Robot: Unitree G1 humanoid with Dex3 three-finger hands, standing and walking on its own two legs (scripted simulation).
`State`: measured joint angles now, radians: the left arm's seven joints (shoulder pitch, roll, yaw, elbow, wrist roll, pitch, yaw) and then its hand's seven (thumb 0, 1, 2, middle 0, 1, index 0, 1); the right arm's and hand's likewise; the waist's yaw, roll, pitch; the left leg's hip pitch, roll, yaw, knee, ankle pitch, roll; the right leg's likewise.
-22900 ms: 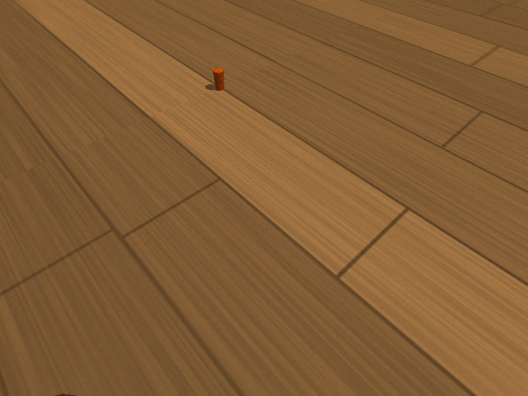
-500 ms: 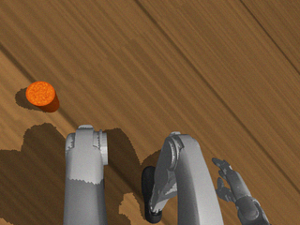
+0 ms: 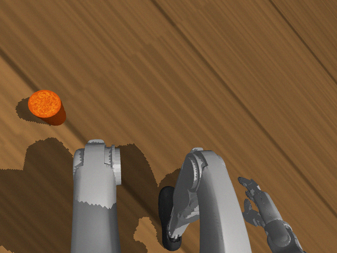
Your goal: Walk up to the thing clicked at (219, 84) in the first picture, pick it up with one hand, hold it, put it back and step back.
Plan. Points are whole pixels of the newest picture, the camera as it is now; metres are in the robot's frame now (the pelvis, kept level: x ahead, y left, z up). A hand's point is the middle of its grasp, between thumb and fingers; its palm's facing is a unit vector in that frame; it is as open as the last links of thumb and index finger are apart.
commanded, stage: go down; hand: left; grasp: from the side
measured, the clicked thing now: (51, 110) +0.41 +0.33 -0.29
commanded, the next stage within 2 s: none
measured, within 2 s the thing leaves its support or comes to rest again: neither
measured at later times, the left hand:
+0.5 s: hand out of the picture +0.28 +0.51 +0.00, palm faces +0.51 -0.86 -0.01, open 16.5 cm
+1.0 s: hand out of the picture +0.29 +0.52 -0.02, palm faces +0.50 -0.87 -0.01, open 16.5 cm
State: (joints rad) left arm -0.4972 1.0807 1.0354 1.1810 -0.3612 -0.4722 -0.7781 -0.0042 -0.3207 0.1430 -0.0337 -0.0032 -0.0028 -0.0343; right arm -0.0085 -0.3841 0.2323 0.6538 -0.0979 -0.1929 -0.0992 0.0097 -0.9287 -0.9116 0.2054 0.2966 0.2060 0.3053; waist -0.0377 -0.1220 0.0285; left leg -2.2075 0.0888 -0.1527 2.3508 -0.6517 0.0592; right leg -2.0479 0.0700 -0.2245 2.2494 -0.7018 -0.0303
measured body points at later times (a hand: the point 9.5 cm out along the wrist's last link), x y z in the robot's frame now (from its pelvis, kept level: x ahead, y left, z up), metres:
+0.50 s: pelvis +0.00 +0.00 +0.00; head +0.21 +0.13 +0.38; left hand +0.25 +0.56 +0.00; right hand +0.23 -0.24 -0.08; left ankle +0.09 +0.12 -0.32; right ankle +0.10 -0.10 -0.32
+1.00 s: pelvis +0.00 +0.00 +0.00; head +0.22 +0.14 +0.37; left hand +0.26 +0.56 -0.01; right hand +0.22 -0.24 -0.08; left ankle +0.09 +0.12 -0.32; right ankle +0.10 -0.10 -0.32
